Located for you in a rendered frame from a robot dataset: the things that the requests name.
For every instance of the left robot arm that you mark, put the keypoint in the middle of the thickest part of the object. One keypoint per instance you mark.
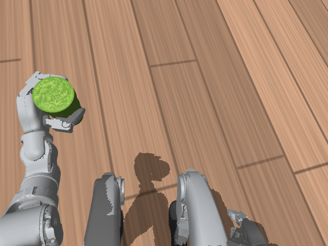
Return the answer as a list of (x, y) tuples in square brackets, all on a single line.
[(32, 218)]

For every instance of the right robot foot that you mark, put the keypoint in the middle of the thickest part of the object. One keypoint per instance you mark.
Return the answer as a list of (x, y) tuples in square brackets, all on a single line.
[(173, 223)]

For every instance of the right robot hand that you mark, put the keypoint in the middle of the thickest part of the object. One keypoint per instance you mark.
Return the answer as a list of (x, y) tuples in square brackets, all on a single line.
[(250, 235)]

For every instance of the left robot hand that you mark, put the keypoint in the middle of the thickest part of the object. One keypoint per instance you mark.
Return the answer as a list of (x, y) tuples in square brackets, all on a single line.
[(32, 118)]

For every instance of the cup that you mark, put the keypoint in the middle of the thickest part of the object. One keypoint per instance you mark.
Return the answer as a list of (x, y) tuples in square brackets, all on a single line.
[(56, 97)]

